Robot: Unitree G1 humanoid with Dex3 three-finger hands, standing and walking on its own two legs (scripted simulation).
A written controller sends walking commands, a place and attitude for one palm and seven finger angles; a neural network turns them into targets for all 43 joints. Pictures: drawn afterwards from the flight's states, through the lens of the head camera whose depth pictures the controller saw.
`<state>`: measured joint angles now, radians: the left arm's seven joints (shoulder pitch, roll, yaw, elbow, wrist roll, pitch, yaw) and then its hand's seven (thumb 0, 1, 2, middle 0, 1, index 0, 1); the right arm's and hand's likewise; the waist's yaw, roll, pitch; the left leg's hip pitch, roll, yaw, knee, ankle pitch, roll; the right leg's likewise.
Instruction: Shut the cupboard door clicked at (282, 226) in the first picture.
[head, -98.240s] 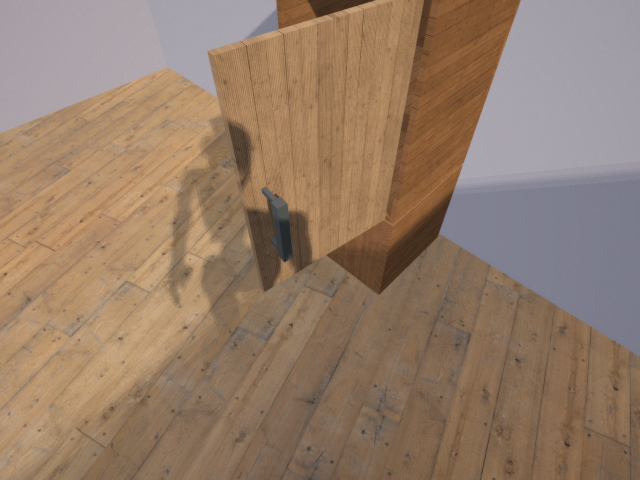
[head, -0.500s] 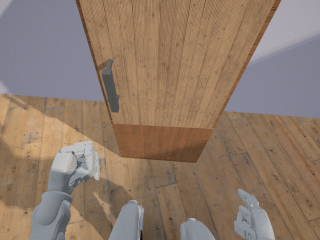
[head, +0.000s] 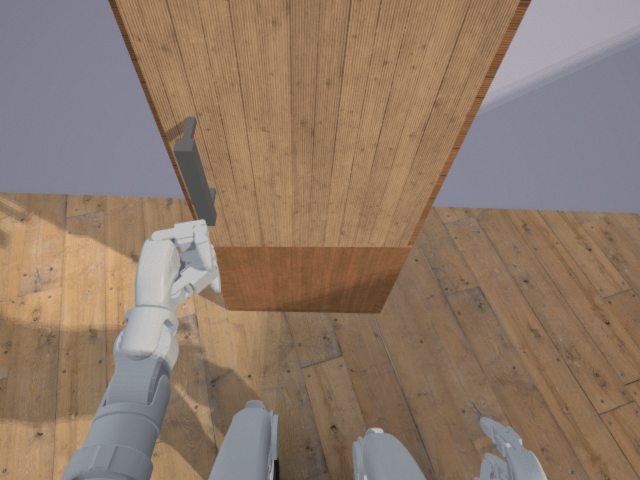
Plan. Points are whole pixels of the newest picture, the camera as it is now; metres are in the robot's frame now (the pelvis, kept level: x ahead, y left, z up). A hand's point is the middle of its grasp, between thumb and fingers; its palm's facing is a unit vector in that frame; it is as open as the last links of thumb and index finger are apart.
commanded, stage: bring the fist close to the handle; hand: left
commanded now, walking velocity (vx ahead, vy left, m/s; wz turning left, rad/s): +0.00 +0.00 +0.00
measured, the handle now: (200, 175) +0.52 +0.19 +0.03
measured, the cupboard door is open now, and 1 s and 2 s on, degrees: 2 2 0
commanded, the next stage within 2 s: push the door shut along its arc in 0.62 s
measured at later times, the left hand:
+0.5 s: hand (227, 239) +0.41 +0.14 +0.03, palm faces +0.04 -1.00 -0.03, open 3.1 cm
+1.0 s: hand (231, 222) +0.43 +0.13 +0.03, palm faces -0.02 -1.00 -0.04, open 3.1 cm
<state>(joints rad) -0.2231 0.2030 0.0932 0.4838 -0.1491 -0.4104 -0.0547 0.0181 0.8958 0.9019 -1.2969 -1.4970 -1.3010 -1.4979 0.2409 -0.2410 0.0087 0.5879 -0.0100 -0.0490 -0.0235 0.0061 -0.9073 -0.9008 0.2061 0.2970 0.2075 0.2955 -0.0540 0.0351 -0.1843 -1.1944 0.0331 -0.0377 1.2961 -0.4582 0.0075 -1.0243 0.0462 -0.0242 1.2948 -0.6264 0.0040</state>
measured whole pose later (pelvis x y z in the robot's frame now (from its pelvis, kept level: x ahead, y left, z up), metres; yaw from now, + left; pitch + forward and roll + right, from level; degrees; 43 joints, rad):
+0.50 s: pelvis +0.00 -0.01 +0.00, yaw -1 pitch +22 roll -2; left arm -0.41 0.21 0.19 0.74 -0.13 -0.50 -0.05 0.02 0.90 0.90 -1.30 -1.50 -1.30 -1.50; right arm 0.29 -0.24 -0.01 0.62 -0.01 0.03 0.00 0.00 -0.91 -0.90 0.21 0.30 0.21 0.30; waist -0.08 0.04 -0.19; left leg -1.22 0.05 -0.02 1.29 -0.46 0.00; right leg -1.07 0.06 0.00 1.31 -0.63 -0.01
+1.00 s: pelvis +0.00 -0.01 -0.01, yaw +0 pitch +23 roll -3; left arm -0.59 0.26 0.20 0.92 -0.12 -0.53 -0.12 0.02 0.89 0.90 -1.30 -1.50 -1.30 -1.50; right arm 0.23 -0.24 0.00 0.63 -0.01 0.02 -0.02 0.00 -0.91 -0.90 0.21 0.30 0.21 0.30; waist -0.09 0.03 -0.19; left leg -1.26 0.04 -0.04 1.32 -0.46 -0.01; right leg -1.11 0.05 -0.02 1.34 -0.64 -0.01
